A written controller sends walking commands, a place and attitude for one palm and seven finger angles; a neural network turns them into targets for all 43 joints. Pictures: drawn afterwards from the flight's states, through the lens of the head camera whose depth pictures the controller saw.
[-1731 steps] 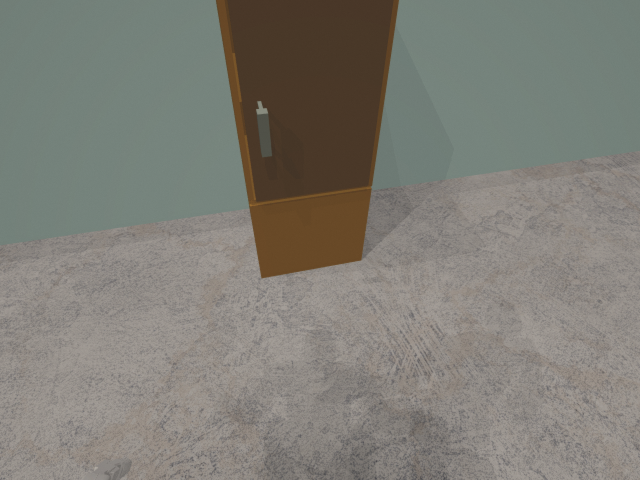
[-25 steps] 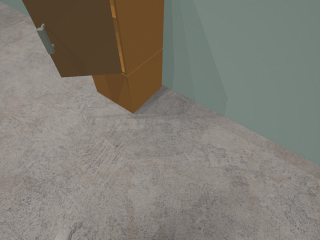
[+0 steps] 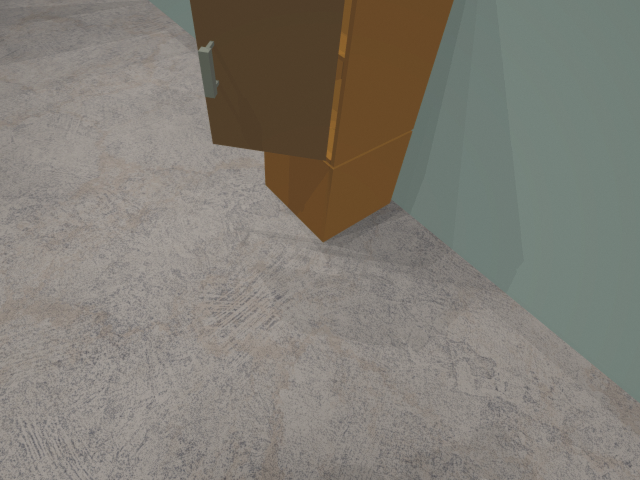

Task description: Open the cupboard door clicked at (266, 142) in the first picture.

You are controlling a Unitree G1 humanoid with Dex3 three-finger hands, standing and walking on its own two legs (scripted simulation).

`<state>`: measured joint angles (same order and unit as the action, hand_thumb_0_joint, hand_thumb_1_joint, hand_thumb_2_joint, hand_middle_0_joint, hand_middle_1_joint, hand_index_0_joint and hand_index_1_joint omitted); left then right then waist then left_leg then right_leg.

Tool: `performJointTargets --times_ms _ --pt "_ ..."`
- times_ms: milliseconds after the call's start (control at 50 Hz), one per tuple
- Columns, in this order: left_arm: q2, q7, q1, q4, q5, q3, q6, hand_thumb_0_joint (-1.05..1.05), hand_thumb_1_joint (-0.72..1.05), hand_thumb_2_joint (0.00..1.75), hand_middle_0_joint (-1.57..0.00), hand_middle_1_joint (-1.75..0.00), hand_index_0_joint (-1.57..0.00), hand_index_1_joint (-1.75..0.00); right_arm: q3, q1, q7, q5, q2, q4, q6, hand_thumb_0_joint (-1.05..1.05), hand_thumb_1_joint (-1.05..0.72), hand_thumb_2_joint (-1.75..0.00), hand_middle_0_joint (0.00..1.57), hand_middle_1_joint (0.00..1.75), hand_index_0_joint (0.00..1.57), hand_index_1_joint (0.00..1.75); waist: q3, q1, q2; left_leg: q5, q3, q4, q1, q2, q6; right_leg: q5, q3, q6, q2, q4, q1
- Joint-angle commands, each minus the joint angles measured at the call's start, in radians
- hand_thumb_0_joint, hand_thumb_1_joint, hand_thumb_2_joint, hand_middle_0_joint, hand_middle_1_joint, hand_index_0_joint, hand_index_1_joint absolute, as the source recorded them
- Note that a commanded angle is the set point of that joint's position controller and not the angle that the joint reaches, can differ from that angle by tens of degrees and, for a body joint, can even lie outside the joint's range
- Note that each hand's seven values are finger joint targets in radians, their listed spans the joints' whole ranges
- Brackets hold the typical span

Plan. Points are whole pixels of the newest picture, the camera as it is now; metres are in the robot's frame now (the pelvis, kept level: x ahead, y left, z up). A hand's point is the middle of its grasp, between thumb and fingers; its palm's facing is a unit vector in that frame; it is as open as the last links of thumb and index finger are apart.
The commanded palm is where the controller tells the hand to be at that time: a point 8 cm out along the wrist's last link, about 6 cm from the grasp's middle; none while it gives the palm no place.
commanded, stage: take the last steps up to it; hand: left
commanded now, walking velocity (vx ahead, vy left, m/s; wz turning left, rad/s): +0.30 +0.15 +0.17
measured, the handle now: (211, 69) +1.05 +0.39 -0.06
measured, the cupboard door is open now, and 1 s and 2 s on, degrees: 43 43 43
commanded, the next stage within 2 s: come to a stop and stand still in 1.26 s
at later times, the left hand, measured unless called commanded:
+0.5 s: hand (215, 369) +0.29 +0.19 -0.15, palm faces -0.02 -0.98 -0.21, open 7.4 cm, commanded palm none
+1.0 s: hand (159, 420) +0.21 +0.25 -0.17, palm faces +0.21 -0.96 -0.18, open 7.3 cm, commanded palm none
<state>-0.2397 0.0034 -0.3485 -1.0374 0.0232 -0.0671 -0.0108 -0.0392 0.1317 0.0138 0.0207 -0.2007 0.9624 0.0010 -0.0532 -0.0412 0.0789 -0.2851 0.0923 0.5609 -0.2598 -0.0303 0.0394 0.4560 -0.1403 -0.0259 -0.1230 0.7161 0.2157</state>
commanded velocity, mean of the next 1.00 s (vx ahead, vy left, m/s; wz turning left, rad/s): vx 0.30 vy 0.14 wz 0.03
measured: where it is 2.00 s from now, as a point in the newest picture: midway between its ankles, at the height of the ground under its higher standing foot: (266, 393)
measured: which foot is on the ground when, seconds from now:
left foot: down 0.00-0.50, up 0.52-0.98, down 1.00-1.00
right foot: up 0.00-0.46, down 0.48-1.00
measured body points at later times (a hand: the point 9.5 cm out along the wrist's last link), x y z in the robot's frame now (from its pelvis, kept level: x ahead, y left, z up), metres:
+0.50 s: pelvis +0.15 +0.01 +0.00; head +0.18 -0.01 +0.44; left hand +0.29 +0.24 -0.13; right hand +0.04 -0.20 -0.16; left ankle +0.01 +0.08 -0.72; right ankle +0.22 -0.07 -0.73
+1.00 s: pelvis +0.33 +0.10 +0.00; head +0.35 +0.11 +0.45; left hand +0.20 +0.30 -0.15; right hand +0.50 -0.12 -0.13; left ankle +0.40 +0.21 -0.73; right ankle +0.22 -0.07 -0.72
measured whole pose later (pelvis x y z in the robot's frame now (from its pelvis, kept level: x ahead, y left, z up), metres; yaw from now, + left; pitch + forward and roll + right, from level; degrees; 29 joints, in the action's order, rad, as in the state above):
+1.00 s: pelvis +0.33 +0.10 +0.00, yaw +5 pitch +1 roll +0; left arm -0.16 0.00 -0.47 -1.15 0.03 -0.05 0.04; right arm -0.04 0.08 0.04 0.03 -0.20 0.96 -0.04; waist -0.03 -0.08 0.02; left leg -0.16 0.10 0.54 -0.40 0.04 0.01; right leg 0.44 -0.13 -0.06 -0.13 0.53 0.05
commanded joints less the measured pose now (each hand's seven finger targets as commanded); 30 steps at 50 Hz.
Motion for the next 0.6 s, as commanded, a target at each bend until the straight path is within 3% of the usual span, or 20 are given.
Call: performJointTargets --times_ms 0,20,40,60,100,220,320,360,380,400,420,440,460,480,500,520,540,560,580 --pt "-0.075 0.005 0.221 0.157 0.004 -0.010 0.027 0.00 0.90 0.90 -0.20 -0.30 -0.20 -0.30 -0.033 0.241 -0.031 0.006 -0.191 0.004 -0.014 0.00 -0.90 -0.90 0.20 0.30 0.20 0.30 -0.003 0.124 -0.251 -0.107 -0.468 -0.359 0.221 0.357 0.209 0.076 0.113 0.022 -0.006 0.464 0.490" --pt "-0.073 0.010 0.202 0.135 0.005 -0.012 0.022 0.00 0.90 0.90 -0.20 -0.30 -0.20 -0.30 -0.025 0.187 -0.035 0.005 -0.170 -0.017 -0.020 0.00 -0.90 -0.90 0.20 0.30 0.20 0.30 -0.044 0.090 -0.249 -0.141 -0.439 -0.380 0.134 0.326 0.186 0.007 0.125 0.022 -0.015 0.480 0.462" --pt "-0.068 0.016 0.169 0.112 0.008 -0.011 0.017 0.00 0.90 0.90 -0.20 -0.30 -0.20 -0.30 -0.017 0.154 -0.036 0.005 -0.151 -0.026 -0.029 0.00 -0.90 -0.90 0.20 0.30 0.20 0.30 -0.070 0.061 -0.203 -0.122 -0.390 -0.403 0.085 0.290 0.162 -0.070 0.127 0.021 -0.014 0.483 0.434" --pt "-0.066 0.020 0.129 0.095 0.008 -0.007 0.016 0.00 0.90 0.90 -0.20 -0.30 -0.20 -0.30 -0.013 0.144 -0.035 0.002 -0.146 -0.025 -0.039 0.00 -0.90 -0.90 0.20 0.30 0.20 0.30 -0.049 0.040 -0.186 -0.058 -0.342 -0.407 0.096 0.268 0.149 -0.116 0.118 0.014 -0.012 0.479 0.422" --pt "-0.055 0.019 0.116 0.086 0.006 -0.006 0.014 0.00 0.90 0.90 -0.20 -0.30 -0.20 -0.30 -0.012 0.179 -0.036 -0.002 -0.137 -0.009 -0.052 0.00 -0.90 -0.90 0.20 0.30 0.20 0.30 -0.029 0.033 -0.142 0.088 -0.289 -0.401 0.136 0.245 0.154 -0.170 0.109 0.003 -0.007 0.444 0.427" --pt "-0.032 0.016 0.226 0.123 0.003 0.006 0.019 0.00 0.90 0.90 -0.20 -0.30 -0.20 -0.30 -0.004 0.282 -0.036 -0.005 -0.108 0.054 -0.060 0.00 -0.90 -0.90 0.20 0.30 0.20 0.30 -0.034 0.057 -0.155 0.247 -0.237 -0.398 0.222 0.229 0.175 -0.224 0.076 -0.009 0.000 0.237 0.443" --pt "-0.007 0.014 0.343 0.164 0.001 0.020 0.032 0.00 0.90 0.90 -0.20 -0.30 -0.20 -0.30 0.004 0.382 -0.039 0.003 -0.090 0.106 -0.062 0.00 -0.90 -0.90 0.20 0.30 0.20 0.30 -0.053 0.093 -0.143 0.438 -0.229 -0.345 0.274 0.239 0.179 -0.193 0.046 0.015 0.034 0.066 0.397" --pt "-0.006 0.013 0.350 0.172 0.001 0.020 0.038 0.00 0.90 0.90 -0.20 -0.30 -0.20 -0.30 0.005 0.399 -0.040 0.007 -0.088 0.125 -0.063 0.00 -0.90 -0.90 0.20 0.30 0.20 0.30 -0.052 0.090 -0.157 0.507 -0.221 -0.309 0.275 0.239 0.169 -0.169 0.035 0.030 0.053 0.011 0.340" --pt "-0.004 0.013 0.339 0.169 0.001 0.018 0.039 0.00 0.90 0.90 -0.20 -0.30 -0.20 -0.30 0.006 0.399 -0.042 0.008 -0.084 0.130 -0.063 0.00 -0.90 -0.90 0.20 0.30 0.20 0.30 -0.049 0.080 -0.152 0.555 -0.207 -0.285 0.263 0.228 0.158 -0.172 0.027 0.039 0.068 -0.027 0.288" --pt "-0.010 0.013 0.291 0.157 0.000 0.015 0.042 0.00 0.90 0.90 -0.20 -0.30 -0.20 -0.30 0.007 0.389 -0.044 0.006 -0.086 0.136 -0.063 0.00 -0.90 -0.90 0.20 0.30 0.20 0.30 -0.028 0.052 -0.141 0.637 -0.181 -0.229 0.254 0.208 0.138 -0.185 0.013 0.050 0.088 -0.087 0.199" --pt "-0.028 0.011 0.188 0.129 0.000 0.008 0.051 0.00 0.90 0.90 -0.20 -0.30 -0.20 -0.30 0.006 0.381 -0.045 -0.001 -0.094 0.139 -0.064 0.00 -0.90 -0.90 0.20 0.30 0.20 0.30 0.021 0.005 -0.111 0.698 -0.158 -0.108 0.214 0.176 0.105 -0.247 0.009 0.060 0.104 -0.175 0.030" --pt "-0.069 0.006 0.041 0.086 0.001 -0.011 0.060 0.00 0.90 0.90 -0.20 -0.30 -0.20 -0.30 0.001 0.359 -0.043 -0.013 -0.097 0.130 -0.069 0.00 -0.90 -0.90 0.20 0.30 0.20 0.30 0.098 -0.059 -0.079 0.647 -0.131 0.056 0.066 0.142 0.068 -0.325 0.075 0.085 0.056 -0.210 -0.245" --pt "-0.170 -0.008 -0.131 0.043 0.009 -0.039 0.070 0.00 0.90 0.90 -0.20 -0.30 -0.20 -0.30 -0.003 0.364 -0.035 -0.026 -0.071 0.104 -0.076 0.00 -0.90 -0.90 0.20 0.30 0.20 0.30 0.219 -0.117 0.115 0.278 -0.062 0.328 -0.203 0.032 0.016 -0.370 0.406 0.178 -0.213 -0.260 -0.551" --pt "-0.215 -0.010 -0.171 0.027 -0.005 -0.047 0.064 0.00 0.90 0.90 -0.20 -0.30 -0.20 -0.30 -0.007 0.374 -0.038 -0.018 -0.078 0.086 -0.071 0.00 -0.90 -0.90 0.20 0.30 0.20 0.30 0.258 -0.090 0.149 -0.299 -0.071 0.623 -0.321 -0.032 -0.017 -0.467 0.680 0.288 -0.441 -0.389 -0.559" --pt "-0.187 -0.018 -0.088 0.053 -0.014 -0.045 0.059 0.00 0.90 0.90 -0.20 -0.30 -0.20 -0.30 -0.016 0.326 -0.034 -0.010 -0.103 0.085 -0.060 0.00 -0.90 -0.90 0.20 0.30 0.20 0.30 0.143 -0.069 0.017 -0.245 -0.155 0.699 -0.356 0.051 -0.012 -0.278 0.631 0.292 -0.423 -0.446 -0.388" --pt "-0.126 -0.022 -0.014 0.063 -0.012 -0.032 0.061 0.00 0.90 0.90 -0.20 -0.30 -0.20 -0.30 -0.018 0.230 -0.029 -0.006 -0.071 0.079 -0.051 0.00 -0.90 -0.90 0.20 0.30 0.20 0.30 0.019 -0.052 0.007 -0.162 -0.160 0.701 -0.381 0.087 -0.016 -0.217 0.564 0.248 -0.364 -0.485 -0.210" --pt "-0.075 -0.023 0.038 0.066 -0.012 -0.014 0.065 0.00 0.90 0.90 -0.20 -0.30 -0.20 -0.30 -0.015 0.219 -0.022 0.001 -0.036 0.078 -0.038 0.00 -0.90 -0.90 0.20 0.30 0.20 0.30 -0.041 -0.010 -0.003 -0.089 -0.158 0.673 -0.360 0.112 -0.027 -0.253 0.441 0.206 -0.309 -0.502 -0.092" --pt "-0.036 -0.022 0.063 0.065 -0.013 -0.005 0.068 0.00 0.90 0.90 -0.20 -0.30 -0.20 -0.30 -0.012 0.240 -0.016 0.003 -0.006 0.088 -0.025 0.00 -0.90 -0.90 0.20 0.30 0.20 0.30 -0.061 0.015 0.019 -0.038 -0.140 0.642 -0.330 0.127 -0.036 -0.305 0.319 0.176 -0.266 -0.514 -0.036" --pt "-0.008 -0.019 0.052 0.056 -0.011 0.002 0.079 0.00 0.90 0.90 -0.20 -0.30 -0.20 -0.30 -0.006 0.255 -0.011 0.008 0.014 0.097 -0.018 0.00 -0.90 -0.90 0.20 0.30 0.20 0.30 -0.050 0.028 0.048 0.003 -0.120 0.604 -0.308 0.129 -0.049 -0.399 0.242 0.152 -0.224 -0.521 -0.015"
